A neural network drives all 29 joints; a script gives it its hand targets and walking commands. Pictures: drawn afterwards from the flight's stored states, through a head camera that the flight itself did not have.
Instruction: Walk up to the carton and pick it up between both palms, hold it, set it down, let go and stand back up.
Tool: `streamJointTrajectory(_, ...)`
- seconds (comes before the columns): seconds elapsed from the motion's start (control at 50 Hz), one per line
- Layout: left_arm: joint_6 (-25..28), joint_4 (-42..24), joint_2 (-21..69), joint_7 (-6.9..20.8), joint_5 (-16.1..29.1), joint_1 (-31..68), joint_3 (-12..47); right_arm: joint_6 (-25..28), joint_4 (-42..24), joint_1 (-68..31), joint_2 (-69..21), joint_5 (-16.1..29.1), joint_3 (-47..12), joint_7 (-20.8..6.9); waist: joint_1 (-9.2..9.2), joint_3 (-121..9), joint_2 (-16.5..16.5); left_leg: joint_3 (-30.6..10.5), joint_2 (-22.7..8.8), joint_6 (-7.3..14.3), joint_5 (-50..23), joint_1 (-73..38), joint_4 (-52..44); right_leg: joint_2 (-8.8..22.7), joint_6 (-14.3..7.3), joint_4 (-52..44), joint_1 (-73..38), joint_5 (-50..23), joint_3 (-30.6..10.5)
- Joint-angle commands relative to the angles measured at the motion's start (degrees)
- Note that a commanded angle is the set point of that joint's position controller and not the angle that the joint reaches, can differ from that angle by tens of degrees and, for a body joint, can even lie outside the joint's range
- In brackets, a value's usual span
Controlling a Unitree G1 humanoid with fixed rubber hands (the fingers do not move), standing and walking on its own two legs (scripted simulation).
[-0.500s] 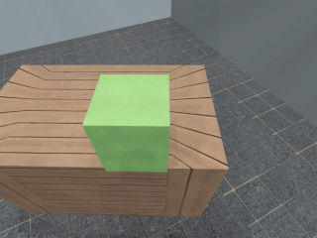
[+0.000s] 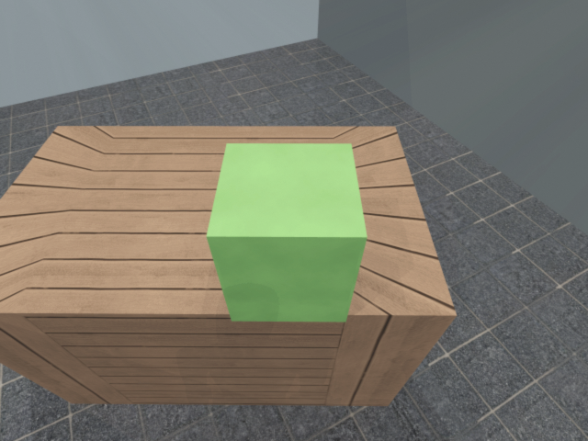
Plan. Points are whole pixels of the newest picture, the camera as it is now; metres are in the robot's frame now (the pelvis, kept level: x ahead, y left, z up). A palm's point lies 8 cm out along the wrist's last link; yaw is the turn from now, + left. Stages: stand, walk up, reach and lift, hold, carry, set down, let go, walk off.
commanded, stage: walk up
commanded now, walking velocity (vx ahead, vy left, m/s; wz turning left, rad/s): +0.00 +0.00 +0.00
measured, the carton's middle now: (288, 236) +0.45 +0.02 -0.01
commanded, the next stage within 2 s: stand in 1.30 s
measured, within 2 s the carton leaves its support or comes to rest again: neither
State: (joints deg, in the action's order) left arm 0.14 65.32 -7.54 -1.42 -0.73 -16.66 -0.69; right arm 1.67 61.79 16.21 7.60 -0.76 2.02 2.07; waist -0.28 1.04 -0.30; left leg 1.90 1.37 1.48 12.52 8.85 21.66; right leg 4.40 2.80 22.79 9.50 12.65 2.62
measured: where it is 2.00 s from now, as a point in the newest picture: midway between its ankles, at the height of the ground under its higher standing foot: outside the picture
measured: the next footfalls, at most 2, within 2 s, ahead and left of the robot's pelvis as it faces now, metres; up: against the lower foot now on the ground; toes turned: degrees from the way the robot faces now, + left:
none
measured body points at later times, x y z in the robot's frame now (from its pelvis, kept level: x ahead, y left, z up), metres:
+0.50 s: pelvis +0.00 -0.02 +0.00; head +0.01 -0.02 +0.45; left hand -0.02 +0.19 -0.16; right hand -0.02 -0.22 -0.16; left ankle -0.01 +0.10 -0.74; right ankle -0.01 -0.15 -0.74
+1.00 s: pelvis +0.00 -0.02 +0.00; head +0.02 -0.03 +0.45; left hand -0.02 +0.18 -0.16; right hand -0.03 -0.22 -0.17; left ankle -0.01 +0.10 -0.74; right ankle -0.01 -0.15 -0.74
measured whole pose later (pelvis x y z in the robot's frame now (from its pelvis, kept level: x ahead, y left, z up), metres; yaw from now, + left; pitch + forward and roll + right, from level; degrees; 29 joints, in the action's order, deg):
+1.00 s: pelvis +0.00 -0.02 +0.00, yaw +0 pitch -1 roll +0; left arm 0.7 67.5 -5.7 -2.0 -0.3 -17.6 0.2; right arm 1.0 66.8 18.4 6.0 -0.4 0.1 2.2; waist 0.4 1.7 0.8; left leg 0.9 -1.1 -0.7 13.5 8.5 22.7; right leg 2.1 0.8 22.8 8.5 13.5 3.6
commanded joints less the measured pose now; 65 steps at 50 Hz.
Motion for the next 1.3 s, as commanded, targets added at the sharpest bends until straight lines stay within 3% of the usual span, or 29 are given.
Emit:
streamJointTrajectory(0.0, 0.40, -0.34, -2.67, -0.52, 0.52, -3.07, -0.05, 0.04, 0.28, 5.22, 5.59, 0.60, 0.87, -0.20, 0.39, 2.00, -0.94, -6.07, -7.32, 0.35, -5.73, 0.66, -5.92, 1.72, -1.45, -3.10, 0.92, -5.96, -0.75)
streamJointTrajectory(0.06, 0.46, -0.78, -3.86, -0.67, 0.59, -4.44, -0.19, -0.15, 0.43, 4.26, 5.56, 0.33, 0.45, -0.17, 0.01, 3.25, 1.44, -5.51, -6.31, 0.23, -6.12, 1.82, -5.33, 2.14, -1.64, -3.71, -0.16, -7.69, -2.04)
streamJointTrajectory(0.1, 0.61, -0.17, -4.73, -0.71, 0.64, -4.82, -0.60, 0.10, 0.45, 4.27, 5.31, 0.16, 0.35, 0.00, -0.24, 3.73, 0.60, -5.82, -7.48, 0.20, -9.29, 0.91, -4.75, 2.18, -1.64, -3.40, 0.77, -7.61, -1.68)
streamJointTrajectory(0.14, 0.68, 0.12, -4.25, -0.82, 0.55, -5.21, -0.24, 0.11, 0.87, 5.49, 5.88, 0.43, 0.48, -0.10, 0.09, 2.10, 1.18, -6.33, -7.22, 0.31, -5.40, 1.32, -5.66, 1.97, -1.39, -3.25, -0.71, -6.14, -1.34)
streamJointTrajectory(0.18, 0.79, 0.16, -4.40, -0.81, 0.21, -4.84, -0.40, 0.15, 1.64, 5.38, 4.28, 0.50, -0.13, -0.02, 0.23, 1.44, -0.49, -4.91, -6.87, 0.50, -10.20, 1.55, -4.59, 2.61, -1.74, -3.11, -1.95, -10.29, -2.18)
streamJointTrajectory(0.2, 0.94, 0.44, -4.25, -0.82, 0.26, -5.16, -0.19, 0.04, 1.87, 5.51, 4.13, 0.31, -0.18, -0.12, 0.60, 0.93, 0.15, -5.05, -6.71, 0.24, -10.27, 0.66, -3.97, 2.61, -1.91, -3.21, -2.09, -10.07, -2.23)
streamJointTrajectory(0.24, 0.89, 0.55, -4.16, -0.84, 0.48, -4.92, 0.03, -0.14, 2.08, 6.55, 4.14, 0.56, -0.33, 0.02, 0.79, 1.70, -2.80, -5.44, -6.87, 0.30, -9.40, 1.40, -3.59, 2.73, -2.13, -3.90, -1.85, -9.48, -2.05)
streamJointTrajectory(0.32, 0.79, 0.60, -4.66, -0.89, 0.24, -5.08, -0.13, -0.29, 2.85, 5.52, 4.08, 0.30, -0.39, -0.02, 0.26, 4.07, 1.02, -4.42, -6.43, -0.12, -7.61, 3.21, -4.02, 2.73, -2.26, -4.21, -1.50, -8.53, -2.33)
streamJointTrajectory(0.36, 0.81, 1.31, -4.27, -0.79, 0.31, -5.69, -0.27, -0.30, 3.29, 6.09, 3.88, 0.40, -0.42, 0.10, 0.30, 5.10, -2.21, -4.04, -6.62, -0.56, -7.93, 1.88, -3.72, 2.79, -2.08, -4.19, 0.33, -8.41, -2.50)
streamJointTrajectory(0.42, 0.75, 1.15, -2.89, -0.79, 0.39, -5.00, -0.06, -0.54, 3.03, 5.69, 4.58, 0.45, -0.44, 0.22, 0.28, 5.19, 1.19, -4.10, -6.64, -0.89, -6.68, 3.50, -3.69, 2.47, -2.57, -4.88, -0.32, -6.59, -2.64)
streamJointTrajectory(0.48, 0.88, 1.01, -3.84, -0.72, 0.40, -5.35, 0.06, -0.75, 3.96, 6.83, 3.15, 0.45, -0.89, 0.32, 0.88, 5.25, 0.00, -4.62, -6.71, -0.77, -5.76, 2.97, -3.82, 2.37, -2.30, -5.23, 0.67, -6.32, -2.37)
streamJointTrajectory(0.52, 0.87, 1.65, -3.15, -0.79, 0.48, -5.66, 0.12, -0.62, 4.14, 7.12, 3.04, 0.43, -0.67, 0.34, 0.41, 4.35, 3.19, -3.92, -6.72, -0.91, -5.84, 2.22, -3.93, 2.40, -2.79, -4.86, 0.11, -7.08, -3.03)
streamJointTrajectory(0.54, 0.79, 1.24, -2.74, -0.74, 0.42, -6.24, 0.33, -0.57, 4.09, 7.05, 4.07, 0.67, -0.50, 0.37, 0.18, 4.57, 0.86, -4.74, -6.83, -0.72, -5.52, 2.60, -3.92, 2.24, -2.50, -4.91, 0.57, -6.78, -2.69)
streamJointTrajectory(0.6, 0.92, 1.17, -3.19, -0.80, 0.54, -5.76, 0.20, -0.41, 4.75, 8.03, 2.52, 0.68, -1.10, 0.34, 0.24, 4.48, 1.18, -4.11, -6.59, -0.76, -7.23, 3.45, -3.51, 2.45, -2.58, -4.14, -1.16, -9.05, -2.32)
streamJointTrajectory(0.64, 1.00, 2.25, -2.33, -0.78, 0.29, -7.07, 0.43, -0.40, 4.32, 7.31, 2.50, 0.43, -1.03, 0.31, 0.04, 3.62, -1.14, -4.30, -6.60, -0.41, -6.56, 0.78, -3.11, 2.08, -2.71, -4.69, 0.97, -8.20, -3.10)
streamJointTrajectory(0.66, 1.12, 1.95, -3.77, -0.83, 0.26, -5.79, -0.08, -0.29, 4.41, 7.68, 3.20, 0.26, -0.85, 0.35, 0.25, 2.47, 0.79, -4.20, -6.72, -0.40, -6.89, 0.81, -3.38, 2.20, -2.81, -4.07, -1.59, -8.44, -3.07)
streamJointTrajectory(0.68, 1.09, 1.52, -3.38, -0.86, 0.31, -5.86, -0.02, -0.21, 4.33, 7.71, 3.13, 0.40, -0.91, 0.23, 0.29, 2.77, -1.08, -3.55, -6.98, -0.78, -7.42, 1.81, -3.14, 2.38, -2.85, -3.98, -1.01, -8.86, -2.71)
streamJointTrajectory(0.78, 0.53, 1.95, -2.63, -0.67, 0.21, -6.22, 0.20, -0.65, 4.36, 7.86, 2.77, 0.69, -1.12, 0.36, 0.16, 3.36, 0.16, -4.52, -6.60, -0.85, -1.87, 2.57, -3.48, 1.31, -2.25, -4.77, 0.57, -3.46, -1.64)
streamJointTrajectory(0.86, 0.97, 1.33, -3.38, -0.91, 0.12, -5.70, 0.22, -0.41, 4.48, 8.85, 2.93, 0.32, -1.09, 0.36, 1.19, 3.84, 0.73, -4.12, -6.96, -0.92, -10.93, 1.14, -2.34, 2.17, -2.52, -4.32, 0.45, -10.75, -2.31)
streamJointTrajectory(0.88, 1.03, 1.88, -4.28, -0.82, 0.50, -5.24, -0.11, -0.40, 5.20, 9.83, 2.71, 0.51, -1.44, 0.32, 1.59, 3.46, -1.89, -3.92, -7.28, -1.16, -9.59, 1.69, -2.57, 2.11, -2.51, -4.13, 0.18, -9.08, -1.99)
streamJointTrajectory(0.96, 0.78, 2.22, -2.79, -0.86, 0.71, -7.81, 0.18, -0.36, 4.99, 7.59, 3.06, 0.25, -1.12, 0.43, -0.37, 3.79, 0.89, -3.99, -6.96, -0.95, -6.12, 1.37, -3.60, 1.66, -2.62, -4.26, 0.31, -6.42, -1.99)
streamJointTrajectory(1.0, 0.80, 2.01, -3.11, -0.79, 0.57, -6.26, -0.10, -0.44, 5.09, 8.52, 3.02, 0.62, -1.20, 0.39, 0.67, 4.51, -1.44, -4.09, -6.81, -0.98, -6.36, 3.77, -3.36, 1.80, -2.63, -4.54, -0.60, -7.19, -2.08)
streamJointTrajectory(1.02, 0.89, 1.88, -2.43, -0.81, 0.35, -7.19, 0.21, -0.48, 5.32, 7.88, 3.00, 0.62, -1.16, 0.39, -0.01, 4.51, 0.44, -4.07, -6.78, -1.00, -6.48, 2.61, -2.89, 2.25, -2.41, -4.76, -0.29, -7.39, -2.48)
streamJointTrajectory(1.04, 0.96, 2.07, -2.87, -0.85, 0.11, -6.18, 0.14, -0.37, 5.17, 9.00, 3.02, 0.57, -1.33, 0.39, 0.77, 3.84, -1.78, -4.12, -7.39, -1.35, -7.61, 2.41, -2.83, 2.22, -2.64, -3.96, -1.14, -8.02, -2.29)
streamJointTrajectory(1.1, 1.17, 1.80, -3.13, -0.76, 0.15, -6.91, 0.08, -0.51, 5.35, 6.82, 2.70, 0.37, -1.14, 0.54, -0.39, 4.97, 2.64, -3.54, -6.78, -0.91, -6.80, 1.18, -3.19, 2.33, -2.61, -4.37, 1.66, -8.33, -3.45)
streamJointTrajectory(1.12, 1.09, 1.43, -3.60, -0.87, 0.26, -5.92, 0.03, -0.52, 5.57, 8.02, 1.62, 0.22, -1.68, 0.44, 0.69, 4.85, 1.82, -3.85, -7.25, -0.94, -8.22, 2.03, -3.25, 2.23, -2.88, -3.76, 0.20, -8.63, -2.77)
streamJointTrajectory(1.2, 1.12, 2.38, -2.51, -0.68, 0.52, -7.49, 0.41, -0.56, 5.02, 7.84, 2.79, 0.48, -1.51, 0.48, 0.43, 5.25, -1.34, -3.95, -7.35, -0.41, -7.34, 1.23, -2.68, 2.18, -2.97, -4.48, 1.47, -8.76, -3.46)
streamJointTrajectory(1.26, 1.14, 2.02, -2.33, -0.79, -0.02, -7.15, 0.43, -0.71, 5.19, 7.38, 2.95, 0.23, -1.09, 0.31, 0.45, 6.24, 1.57, -3.55, -6.69, -1.04, -6.12, 1.56, -2.41, 1.86, -2.68, -5.03, 2.41, -7.41, -3.12)
streamJointTrajectory(1.28, 1.09, 1.88, -2.48, -0.87, -0.03, -6.79, 0.55, -0.70, 5.15, 8.10, 2.08, 0.66, -1.23, 0.34, 0.78, 6.89, 0.65, -3.59, -7.07, -0.72, -7.50, 2.52, -2.84, 2.17, -2.92, -4.43, 2.32, -8.74, -3.12)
